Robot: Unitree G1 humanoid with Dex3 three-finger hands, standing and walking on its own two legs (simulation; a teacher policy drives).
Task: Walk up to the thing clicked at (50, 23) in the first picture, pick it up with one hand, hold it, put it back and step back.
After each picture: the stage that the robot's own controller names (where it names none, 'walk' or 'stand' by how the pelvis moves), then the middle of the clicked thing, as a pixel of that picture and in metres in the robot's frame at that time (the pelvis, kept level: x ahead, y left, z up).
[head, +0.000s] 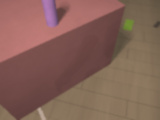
stand; (49, 4) +0.80 +0.21 +0.01
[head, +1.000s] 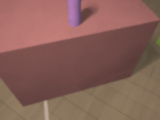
walk; (74, 3) +0.77 +0.12 +0.02
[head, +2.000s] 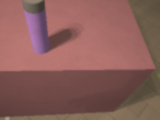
walk; (37, 27) +0.51 +0.21 +0.04
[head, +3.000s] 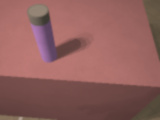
stand; (44, 37) +0.49 +0.19 +0.03
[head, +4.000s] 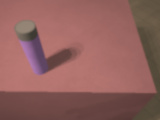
stand; (34, 51) +0.46 +0.22 +0.01
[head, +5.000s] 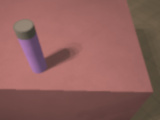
stand; (32, 49) +0.47 +0.23 +0.01
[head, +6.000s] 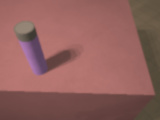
stand; (33, 51) +0.47 +0.23 +0.01
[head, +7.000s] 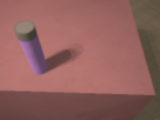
rise first; (33, 51) +0.46 +0.23 +0.01
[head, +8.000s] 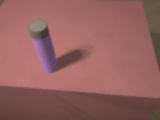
rise first; (45, 49) +0.47 +0.21 +0.01
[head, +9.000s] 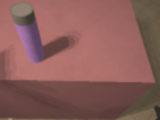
go down; (30, 37) +0.50 +0.19 +0.03
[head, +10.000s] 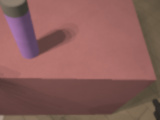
go down; (23, 30) +0.49 +0.19 +0.05
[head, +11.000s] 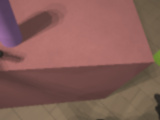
close in; out of the picture +0.49 +0.21 +0.10
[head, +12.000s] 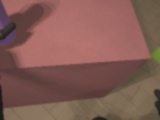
close; out of the picture +0.51 +0.22 +0.11
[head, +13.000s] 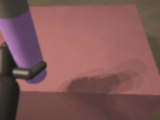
lift; (23, 43) +0.31 +0.17 +0.24
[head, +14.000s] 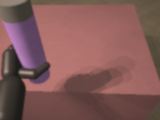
hold; (28, 45) +0.33 +0.17 +0.20
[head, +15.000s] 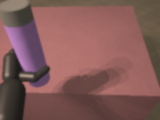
hold; (29, 49) +0.33 +0.17 +0.19
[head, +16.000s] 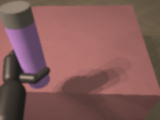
hold; (29, 51) +0.33 +0.17 +0.18
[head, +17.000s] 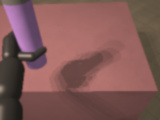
crouch; (27, 30) +0.40 +0.18 +0.20
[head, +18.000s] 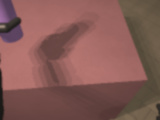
lower; out of the picture +0.50 +0.22 +0.21
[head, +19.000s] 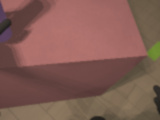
lower; out of the picture +0.52 +0.21 +0.11
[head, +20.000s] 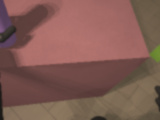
lower; out of the picture +0.51 +0.21 +0.10
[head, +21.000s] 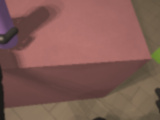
lower; out of the picture +0.50 +0.21 +0.10
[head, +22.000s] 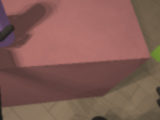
lower; out of the picture +0.51 +0.21 +0.10
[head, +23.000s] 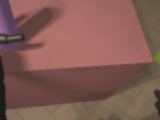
open; out of the picture +0.50 +0.20 +0.10
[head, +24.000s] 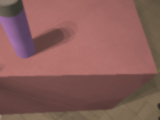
sink last; (17, 29) +0.47 +0.20 +0.07
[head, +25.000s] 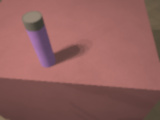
stand; (41, 42) +0.49 +0.22 +0.05
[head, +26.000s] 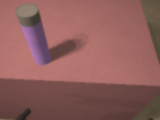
stand; (36, 38) +0.48 +0.20 +0.05
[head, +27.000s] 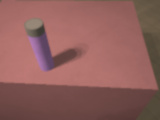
stand; (41, 47) +0.50 +0.21 +0.01
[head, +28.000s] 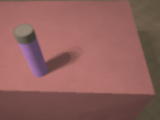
stand; (33, 53) +0.46 +0.23 +0.01
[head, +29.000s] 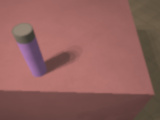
stand; (32, 53) +0.46 +0.23 +0.01
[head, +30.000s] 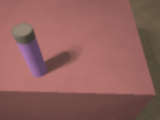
stand; (32, 53) +0.45 +0.23 +0.01
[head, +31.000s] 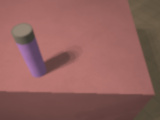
stand; (31, 53) +0.45 +0.23 +0.01
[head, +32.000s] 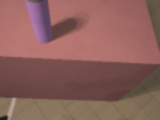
walk; (40, 15) +0.54 +0.17 +0.03
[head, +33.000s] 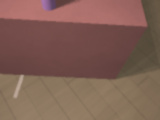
walk; out of the picture +0.76 +0.21 +0.03
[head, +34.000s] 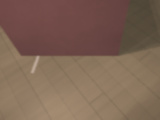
stand; out of the picture +1.08 +0.28 +0.03
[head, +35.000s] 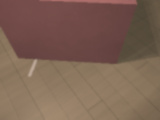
stand; out of the picture +1.06 +0.20 +0.02
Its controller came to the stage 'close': yes
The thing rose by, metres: 0.19
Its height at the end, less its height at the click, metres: +0.00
